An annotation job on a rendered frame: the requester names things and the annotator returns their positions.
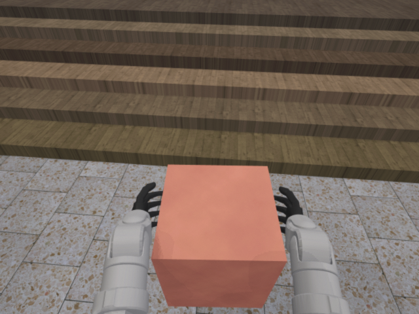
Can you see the carton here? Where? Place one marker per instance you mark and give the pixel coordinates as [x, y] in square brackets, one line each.
[218, 241]

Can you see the left robot forearm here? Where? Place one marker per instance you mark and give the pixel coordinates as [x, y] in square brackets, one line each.
[124, 281]

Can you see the right robot hand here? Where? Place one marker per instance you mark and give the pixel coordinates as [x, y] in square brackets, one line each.
[291, 203]

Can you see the left robot hand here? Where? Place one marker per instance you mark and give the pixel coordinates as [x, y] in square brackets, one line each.
[142, 201]

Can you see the right robot forearm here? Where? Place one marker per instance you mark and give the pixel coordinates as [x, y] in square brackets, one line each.
[313, 268]

